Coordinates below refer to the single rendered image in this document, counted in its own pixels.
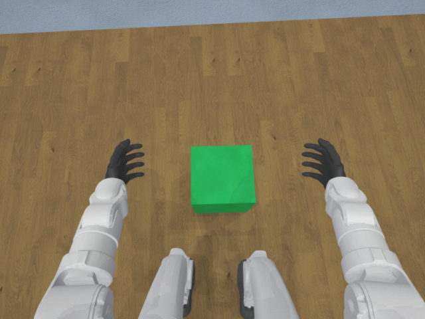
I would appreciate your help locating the robot right upper arm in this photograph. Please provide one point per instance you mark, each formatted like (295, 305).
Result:
(366, 299)

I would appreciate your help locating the robot right forearm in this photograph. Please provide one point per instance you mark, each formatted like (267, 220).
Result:
(365, 253)

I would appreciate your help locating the robot foot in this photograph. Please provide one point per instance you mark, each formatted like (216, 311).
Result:
(247, 312)
(187, 307)

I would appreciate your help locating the carton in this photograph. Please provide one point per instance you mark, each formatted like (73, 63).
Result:
(222, 179)

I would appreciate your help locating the robot left upper arm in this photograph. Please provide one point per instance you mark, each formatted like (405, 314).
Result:
(91, 301)

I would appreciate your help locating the robot left foot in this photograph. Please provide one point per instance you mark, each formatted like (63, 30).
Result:
(187, 307)

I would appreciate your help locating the robot right foot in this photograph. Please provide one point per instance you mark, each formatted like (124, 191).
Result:
(247, 312)

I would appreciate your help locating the robot left forearm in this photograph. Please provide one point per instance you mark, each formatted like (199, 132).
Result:
(91, 256)

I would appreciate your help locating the right robot hand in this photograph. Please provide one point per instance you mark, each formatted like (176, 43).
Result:
(331, 163)

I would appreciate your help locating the left robot hand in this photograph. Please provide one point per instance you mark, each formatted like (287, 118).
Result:
(117, 167)

